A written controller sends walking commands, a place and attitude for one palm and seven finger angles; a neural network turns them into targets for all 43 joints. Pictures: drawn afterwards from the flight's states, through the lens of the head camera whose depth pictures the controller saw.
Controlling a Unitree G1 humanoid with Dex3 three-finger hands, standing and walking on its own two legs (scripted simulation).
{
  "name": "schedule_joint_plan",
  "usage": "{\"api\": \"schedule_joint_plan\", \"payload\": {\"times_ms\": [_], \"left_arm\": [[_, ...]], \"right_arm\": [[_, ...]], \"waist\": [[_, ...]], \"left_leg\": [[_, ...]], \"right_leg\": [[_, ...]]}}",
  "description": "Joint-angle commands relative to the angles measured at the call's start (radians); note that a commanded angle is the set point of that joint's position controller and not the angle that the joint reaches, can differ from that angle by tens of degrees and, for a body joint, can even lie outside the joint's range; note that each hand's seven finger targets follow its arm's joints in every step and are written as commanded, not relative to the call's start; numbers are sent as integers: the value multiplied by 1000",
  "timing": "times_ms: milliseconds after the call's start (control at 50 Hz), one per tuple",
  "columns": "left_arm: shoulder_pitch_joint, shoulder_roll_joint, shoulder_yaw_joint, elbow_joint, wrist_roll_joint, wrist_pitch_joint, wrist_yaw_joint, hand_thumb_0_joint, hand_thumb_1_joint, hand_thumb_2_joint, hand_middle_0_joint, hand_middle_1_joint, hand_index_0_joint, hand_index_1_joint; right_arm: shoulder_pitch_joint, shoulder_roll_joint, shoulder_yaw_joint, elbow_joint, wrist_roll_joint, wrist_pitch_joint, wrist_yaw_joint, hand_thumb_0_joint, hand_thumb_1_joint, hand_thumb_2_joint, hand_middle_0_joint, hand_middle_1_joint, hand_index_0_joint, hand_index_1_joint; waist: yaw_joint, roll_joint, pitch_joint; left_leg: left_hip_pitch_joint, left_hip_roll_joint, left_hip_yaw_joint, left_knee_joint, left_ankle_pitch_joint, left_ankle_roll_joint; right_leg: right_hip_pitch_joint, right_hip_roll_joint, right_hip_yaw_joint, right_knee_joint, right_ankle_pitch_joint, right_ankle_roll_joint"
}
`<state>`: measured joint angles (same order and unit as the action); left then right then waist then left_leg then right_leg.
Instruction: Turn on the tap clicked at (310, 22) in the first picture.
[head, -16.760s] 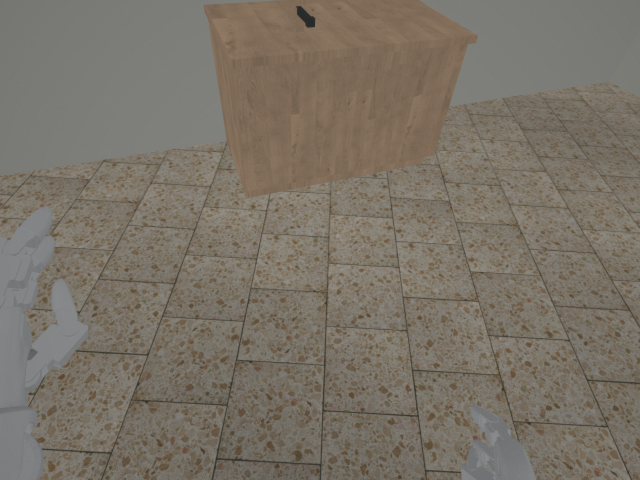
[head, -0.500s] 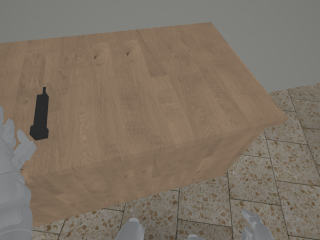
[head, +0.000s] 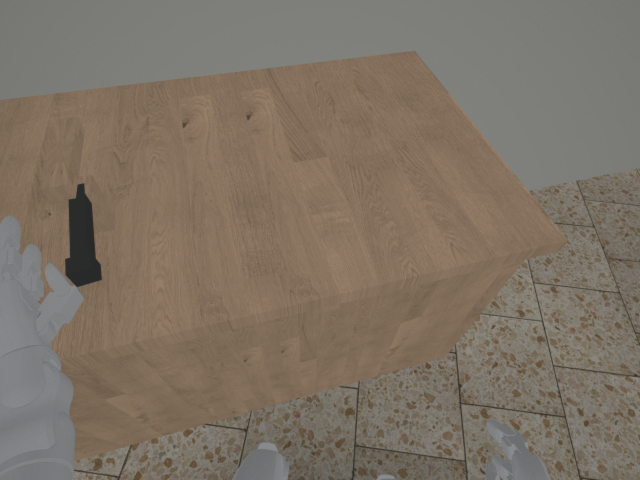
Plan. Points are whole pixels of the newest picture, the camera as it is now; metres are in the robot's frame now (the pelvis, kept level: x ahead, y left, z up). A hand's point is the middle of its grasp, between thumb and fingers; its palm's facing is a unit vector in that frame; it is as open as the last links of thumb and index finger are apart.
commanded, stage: push the lever round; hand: left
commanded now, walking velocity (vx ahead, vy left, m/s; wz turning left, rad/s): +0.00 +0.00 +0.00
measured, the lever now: (83, 269) +0.34 +0.31 +0.06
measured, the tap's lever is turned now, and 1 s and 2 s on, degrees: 7 28 55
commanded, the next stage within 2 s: none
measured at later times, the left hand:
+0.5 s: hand (104, 295) +0.30 +0.27 +0.07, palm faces +0.58 -0.82 -0.06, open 7.7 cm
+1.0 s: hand (137, 279) +0.33 +0.24 +0.06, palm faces +0.66 -0.75 -0.05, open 7.7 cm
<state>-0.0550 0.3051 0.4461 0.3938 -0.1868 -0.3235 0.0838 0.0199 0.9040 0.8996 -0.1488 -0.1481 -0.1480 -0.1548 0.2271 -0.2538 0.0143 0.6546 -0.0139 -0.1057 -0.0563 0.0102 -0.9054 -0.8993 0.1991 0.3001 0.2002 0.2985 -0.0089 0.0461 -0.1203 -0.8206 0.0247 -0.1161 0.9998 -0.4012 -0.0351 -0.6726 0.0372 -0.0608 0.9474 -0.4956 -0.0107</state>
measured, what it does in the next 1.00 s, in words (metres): stands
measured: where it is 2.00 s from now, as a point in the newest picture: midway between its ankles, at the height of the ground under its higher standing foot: outside the picture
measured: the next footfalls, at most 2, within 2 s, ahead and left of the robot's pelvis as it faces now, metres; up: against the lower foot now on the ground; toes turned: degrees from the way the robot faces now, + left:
none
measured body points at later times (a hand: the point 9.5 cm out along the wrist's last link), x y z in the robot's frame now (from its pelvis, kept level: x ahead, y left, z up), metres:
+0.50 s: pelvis -0.01 +0.00 +0.00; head +0.03 +0.01 +0.45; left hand +0.27 +0.31 +0.07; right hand +0.15 -0.24 -0.10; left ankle +0.05 +0.13 -0.68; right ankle -0.02 -0.12 -0.68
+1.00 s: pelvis -0.01 +0.00 +0.00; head +0.03 +0.01 +0.45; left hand +0.29 +0.28 +0.07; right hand +0.15 -0.23 -0.10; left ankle +0.05 +0.13 -0.68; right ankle -0.02 -0.12 -0.68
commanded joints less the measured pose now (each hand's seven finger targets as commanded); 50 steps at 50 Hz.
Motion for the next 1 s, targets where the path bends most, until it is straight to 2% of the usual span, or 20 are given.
{"api": "schedule_joint_plan", "payload": {"times_ms": [0, 100, 120, 200, 220, 240, 280, 320, 380, 420, 440, 520, 580, 620, 800, 820, 840, 900, 920, 980], "left_arm": [[-197, 225, 43, -237, -1, -78, -2, 0, 900, 900, -150, -150, -150, -150], [-151, 205, 26, -253, 4, -85, 11, 0, 900, 900, -150, -150, -150, -150], [-132, 231, 58, -244, 9, -85, 20, 0, 900, 900, -150, -150, -150, -150], [-149, 176, 18, -257, 1, -87, 47, 0, 900, 900, -150, -150, -150, -150], [-145, 191, 35, -249, 11, -85, 62, 0, 900, 900, -150, -150, -150, -150], [-182, 146, -18, -265, 17, -86, 71, 0, 900, 900, -150, -150, -150, -150], [-199, 121, -45, -279, 31, -89, 94, 0, 900, 900, -150, -150, -150, -150], [-194, 136, -37, -295, 52, -90, 124, 0, 900, 900, -150, -150, -150, -150], [-223, 97, -83, -298, 68, -86, 158, 0, 900, 900, -150, -150, -150, -150], [-204, 117, -56, -302, 80, -81, 184, 0, 900, 900, -150, -150, -150, -150], [-212, 86, -89, -297, 82, -75, 192, 0, 900, 900, -150, -150, -150, -150], [-238, 94, -77, -291, 99, -62, 234, 0, 900, 900, -150, -150, -150, -150], [-250, 69, -98, -287, 106, -57, 262, 0, 900, 900, -150, -150, -150, -150], [-259, 43, -127, -313, 125, -58, 281, 0, 900, 900, -150, -150, -150, -150], [-327, -31, -199, -290, 161, -41, 366, 0, 900, 900, -150, -150, -150, -150], [-314, 2, -165, -285, 175, -37, 381, 0, 900, 900, -150, -150, -150, -150], [-329, -49, -214, -292, 179, -36, 388, 0, 900, 900, -150, -150, -150, -150], [-323, -39, -195, -261, 188, -24, 422, 0, 900, 900, -150, -150, -150, -150], [-309, 0, -151, -252, 194, -17, 436, 0, 900, 900, -150, -150, -150, -150], [-362, -46, -196, -265, 206, -15, 458, 0, 900, 900, -150, -150, -150, -150]], "right_arm": [[-19, -136, -60, -124, 3, -44, -8, 0, -900, -900, 200, 300, 200, 300], [-23, -136, -62, -129, 3, -43, -1, 0, -900, -900, 200, 300, 200, 300], [-22, -138, -64, -124, 2, -41, -3, 0, -900, -900, 200, 300, 200, 300], [-36, -132, -62, -129, 3, -42, -1, 0, -900, -900, 200, 300, 200, 300], [-38, -132, -61, -124, 3, -40, -3, 0, -900, -900, 200, 300, 200, 300], [-44, -127, -58, -130, 3, -40, -2, 0, -900, -900, 200, 300, 200, 300], [-49, -126, -59, -130, -1, -43, 2, 0, -900, -900, 200, 300, 200, 300], [-51, -128, -61, -130, -4, -41, 1, 0, -900, -900, 200, 300, 200, 300], [-59, -122, -58, -134, -8, -36, 4, 0, -900, -900, 200, 300, 200, 300], [-61, -122, -58, -132, -10, -31, 3, 0, -900, -900, 200, 300, 200, 300], [-63, -119, -55, -136, -11, -28, 5, 0, -900, -900, 200, 300, 200, 300], [-72, -117, -53, -135, -13, -17, 4, 0, -900, -900, 200, 300, 200, 300], [-78, -110, -51, -139, -15, -8, 8, 0, -900, -900, 200, 300, 200, 300], [-79, -108, -52, -141, -19, -7, 10, 0, -900, -900, 200, 300, 200, 300], [-90, -104, -54, -136, -27, 9, 15, 0, -900, -900, 200, 300, 200, 300], [-85, -104, -56, -129, -27, 12, 13, 0, -900, -900, 200, 300, 200, 300], [-91, -98, -54, -135, -28, 14, 18, 0, -900, -900, 200, 300, 200, 300], [-91, -100, -57, -132, -33, 22, 20, 0, -900, -900, 200, 300, 200, 300], [-89, -103, -59, -129, -34, 27, 17, 0, -900, -900, 200, 300, 200, 300], [-94, -92, -57, -131, -35, 36, 22, 0, -900, -900, 200, 300, 200, 300]], "waist": [[-2, 55, -276], [2, 47, -273], [9, 36, -272], [0, 16, -240], [7, 28, -232], [-9, 33, -224], [-9, 48, -221], [-4, 55, -237], [-13, 30, -241], [0, 52, -249], [-11, 37, -250], [-7, 38, -233], [-8, 13, -234], [-9, 57, -246], [-26, 17, -236], [-13, 34, -241], [-24, 39, -251], [-19, -6, -252], [-5, 10, -262], [-15, 20, -278]], "left_leg": [[251, -29, 50, -125, 194, 60], [249, -30, 51, -125, 203, 61], [245, -27, 49, -123, 211, 63], [229, -30, 50, -132, 154, 61], [222, -29, 47, -133, 153, 61], [228, -31, 46, -135, 134, 60], [239, -29, 41, -139, 116, 58], [245, -28, 38, -139, 118, 58], [243, -30, 37, -140, 92, 57], [247, -30, 36, -142, 99, 56], [248, -33, 38, -142, 93, 57], [240, -31, 37, -145, 82, 56], [235, -31, 37, -147, 80, 53], [258, -31, 37, -145, 97, 53], [253, -31, 34, -143, 86, 51], [256, -29, 29, -148, 94, 48], [271, -31, 30, -148, 99, 48], [255, -31, 35, -143, 103, 50], [249, -32, 35, -144, 109, 49], [262, -32, 40, -140, 131, 48]], "right_leg": [[71, 4, 18, -147, 314, -11], [79, 5, 16, -143, 326, -11], [85, 5, 19, -143, 335, -11], [64, 3, 15, -155, 278, -8], [63, 2, 17, -153, 272, -10], [48, -1, 15, -153, 252, -8], [33, 1, 12, -153, 225, -11], [37, 0, 14, -152, 219, -13], [32, 1, 12, -151, 198, -12], [39, 0, 12, -151, 200, -15], [40, -1, 11, -151, 198, -13], [40, -1, 13, -161, 189, -15], [47, -1, 10, -162, 187, -15], [43, -3, 8, -155, 200, -18], [36, -5, 6, -160, 193, -17], [42, -5, 5, -156, 195, -21], [39, -7, 1, -152, 201, -20], [52, -6, 2, -162, 206, -18], [62, -6, 6, -162, 209, -20], [68, -9, 5, -159, 231, -21]]}}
